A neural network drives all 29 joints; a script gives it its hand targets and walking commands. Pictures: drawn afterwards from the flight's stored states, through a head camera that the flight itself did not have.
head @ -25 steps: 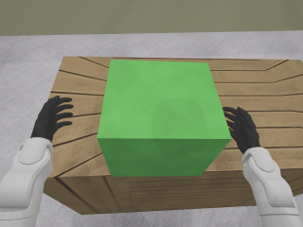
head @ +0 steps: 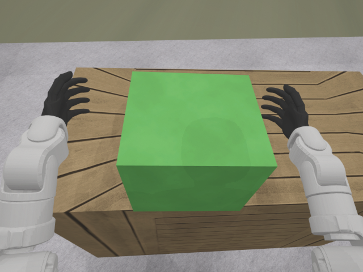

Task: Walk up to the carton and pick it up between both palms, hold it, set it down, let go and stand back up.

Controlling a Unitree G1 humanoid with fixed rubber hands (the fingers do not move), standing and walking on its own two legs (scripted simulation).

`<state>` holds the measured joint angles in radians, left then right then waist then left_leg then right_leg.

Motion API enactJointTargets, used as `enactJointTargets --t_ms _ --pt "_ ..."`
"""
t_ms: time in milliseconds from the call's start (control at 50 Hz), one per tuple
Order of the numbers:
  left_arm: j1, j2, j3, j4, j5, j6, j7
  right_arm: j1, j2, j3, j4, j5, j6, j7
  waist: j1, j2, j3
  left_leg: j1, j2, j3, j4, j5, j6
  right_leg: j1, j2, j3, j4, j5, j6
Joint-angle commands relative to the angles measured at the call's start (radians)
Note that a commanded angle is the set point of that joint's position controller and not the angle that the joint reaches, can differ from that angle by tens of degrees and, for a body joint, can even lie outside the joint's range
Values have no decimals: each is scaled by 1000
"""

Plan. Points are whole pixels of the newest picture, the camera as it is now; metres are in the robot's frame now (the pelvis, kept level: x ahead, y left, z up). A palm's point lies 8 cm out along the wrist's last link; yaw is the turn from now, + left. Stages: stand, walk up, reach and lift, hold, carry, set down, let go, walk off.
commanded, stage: reach and lift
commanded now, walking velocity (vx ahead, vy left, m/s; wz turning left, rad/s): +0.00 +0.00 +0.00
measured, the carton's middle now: (189, 145) +0.38 -0.02 +0.04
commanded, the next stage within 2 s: none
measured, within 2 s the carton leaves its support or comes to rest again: neither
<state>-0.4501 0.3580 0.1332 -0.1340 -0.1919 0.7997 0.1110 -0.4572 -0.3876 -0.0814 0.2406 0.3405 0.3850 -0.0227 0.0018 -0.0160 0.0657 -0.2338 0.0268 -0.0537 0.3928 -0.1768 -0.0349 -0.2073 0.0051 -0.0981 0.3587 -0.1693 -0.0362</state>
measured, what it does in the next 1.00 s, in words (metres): stands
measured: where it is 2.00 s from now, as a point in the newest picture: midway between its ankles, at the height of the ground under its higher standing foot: outside the picture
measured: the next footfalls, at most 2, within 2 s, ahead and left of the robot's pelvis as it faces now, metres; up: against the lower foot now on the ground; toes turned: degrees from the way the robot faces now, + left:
none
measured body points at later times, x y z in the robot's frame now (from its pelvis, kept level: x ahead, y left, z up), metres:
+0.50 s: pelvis +0.00 +0.00 +0.00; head +0.04 +0.01 +0.45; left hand +0.39 +0.25 +0.12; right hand +0.40 -0.24 +0.11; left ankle +0.02 +0.14 -0.75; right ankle +0.01 -0.10 -0.75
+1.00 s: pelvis +0.01 +0.00 +0.00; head +0.06 +0.01 +0.45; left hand +0.39 +0.23 +0.06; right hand +0.41 -0.24 +0.06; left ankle +0.02 +0.14 -0.74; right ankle +0.01 -0.10 -0.75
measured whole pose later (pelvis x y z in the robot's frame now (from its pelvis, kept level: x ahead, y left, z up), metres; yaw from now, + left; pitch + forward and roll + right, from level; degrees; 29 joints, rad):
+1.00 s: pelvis +0.01 +0.00 +0.00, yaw +0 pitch +4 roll +0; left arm -0.46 0.29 0.04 0.55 -0.19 0.03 0.04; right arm -0.58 -0.39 0.01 0.82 0.34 -0.06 0.04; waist 0.02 -0.01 0.05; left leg -0.29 0.03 -0.05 0.39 -0.18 -0.04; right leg -0.27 0.01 -0.10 0.37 -0.17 -0.04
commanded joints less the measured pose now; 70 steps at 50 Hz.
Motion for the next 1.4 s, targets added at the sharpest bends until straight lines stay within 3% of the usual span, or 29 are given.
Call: enactJointTargets --t_ms 0,20,80,100,140,160,220,300,320,360,380,420,440,500,520,560,720,740,800,840,880,960,1040,1060,1080,1160,1240,1280,1380 --pt "-515 164 99 -34 -79 -50 8 -567 -358 -76 -95 130 -22 9 9 46 -616 91 -29 68 -29 296 -2 181 28 140 8 293 43" --pt "-491 154 100 -11 -75 -51 10 -571 -362 -70 -98 129 -23 9 24 26 -594 67 -28 66 -37 302 -4 201 35 136 14 288 44" --pt "-558 173 96 15 -52 -51 15 -617 -376 -93 23 117 -26 11 -4 58 -611 105 -30 56 -14 341 -21 168 44 116 17 335 45" --pt "-549 174 101 108 -59 -57 5 -628 -360 -66 45 117 -24 12 20 26 -579 59 -32 63 -15 326 -10 173 39 126 15 320 51" --pt "-506 162 104 38 -59 -76 3 -607 -339 -48 -27 123 -46 5 22 9 -672 100 -37 65 -5 380 -6 230 37 125 25 402 60" --pt "-515 165 90 90 -54 -86 -6 -590 -342 -57 57 118 -46 2 -5 41 -656 103 -36 65 -4 377 -11 224 38 115 24 403 58" --pt "-477 134 83 192 -36 -123 -16 -566 -305 -41 125 104 -69 17 9 23 -584 106 -35 59 -4 362 -7 161 46 104 2 330 51" --pt "-400 100 72 127 -26 -222 -25 -511 -277 -41 73 86 -143 21 26 32 -643 143 -41 56 8 408 -15 179 59 83 14 360 52" --pt "-406 75 49 175 -15 -236 -29 -494 -263 -50 122 76 -153 25 9 74 -609 169 -37 52 14 393 -25 127 58 71 5 314 49" --pt "-356 61 43 193 -12 -276 -35 -442 -222 -20 135 72 -177 35 28 58 -600 170 -39 56 14 392 -17 114 53 81 -11 271 50" --pt "-372 54 30 207 -6 -297 -40 -454 -224 -41 168 44 -191 35 1 62 -599 182 -35 44 20 395 -19 91 55 74 -11 267 47" --pt "-361 53 41 351 -2 -348 -57 -455 -187 -17 239 30 -210 42 29 49 -506 111 -41 58 7 331 -6 90 46 89 -21 215 47" --pt "-365 40 29 281 -6 -376 -53 -464 -196 -30 187 17 -232 43 22 47 -559 136 -37 51 0 342 -10 86 50 74 -19 224 46" --pt "-309 28 30 388 6 -461 -54 -418 -164 -3 259 14 -281 54 54 37 -522 117 -41 58 0 319 -7 87 45 77 -21 192 42" --pt "-338 -4 -14 360 -3 -499 -51 -435 -171 -24 270 -4 -309 60 11 60 -565 169 -39 47 8 339 -20 41 48 68 -24 197 37" --pt "-373 -7 -31 436 -3 -562 -53 -453 -138 -6 343 -14 -336 71 12 67 -534 115 -44 55 6 242 -14 12 36 78 -33 118 33" --pt "-371 6 -58 606 -22 -784 -49 -475 -91 92 452 10 -457 82 52 16 -584 19 -41 64 3 207 6 69 20 105 -3 156 38" --pt "-372 -4 -81 546 -37 -797 -41 -481 -121 82 421 22 -475 80 44 49 -660 56 -36 62 4 259 -4 73 25 97 7 197 31" --pt "-405 7 -80 531 -37 -815 -33 -514 -153 71 414 24 -511 71 34 65 -757 98 -37 70 33 339 -18 44 33 89 0 252 35" --pt "-324 -4 -78 544 -40 -821 -42 -467 -120 103 370 32 -523 62 51 16 -780 103 -38 71 47 404 -9 87 38 95 6 348 46" --pt "-258 -28 -80 579 -28 -817 -61 -396 -100 134 438 46 -512 62 41 17 -726 90 -42 66 37 409 -11 108 35 93 7 357 51" --pt "-255 -5 -55 536 -19 -822 -68 -424 -104 122 374 48 -530 40 40 -7 -748 61 -51 73 22 410 -2 171 32 101 13 442 66" --pt "-280 -79 -78 494 -6 -815 -64 -423 -69 125 401 34 -524 44 35 34 -719 144 -42 69 32 431 -14 84 41 83 -11 353 54" --pt "-276 -75 -62 508 1 -820 -61 -440 -45 142 359 41 -527 43 73 37 -741 125 -43 69 34 446 -9 86 40 87 -7 345 48" --pt "-292 -86 -76 459 7 -817 -57 -442 -66 107 364 27 -532 41 32 53 -767 150 -42 55 37 458 -17 75 43 78 -7 371 46" --pt "-324 -129 -98 519 14 -830 -57 -463 0 113 420 -7 -518 38 5 35 -679 133 -43 52 24 372 -14 55 30 78 -20 311 56" --pt "-329 -143 -35 544 77 -837 -56 -478 59 116 429 -55 -506 24 28 5 -663 73 -50 67 9 345 2 123 23 101 -15 347 64" --pt "-346 -183 -52 463 92 -844 -39 -479 93 100 385 -85 -526 21 32 41 -701 113 -43 58 6 357 -5 94 24 89 -14 327 64" --pt "-396 -214 -21 550 144 -816 -19 -509 90 34 472 -162 -511 -3 -1 33 -660 133 -34 60 -5 309 -8 29 34 75 -40 246 59"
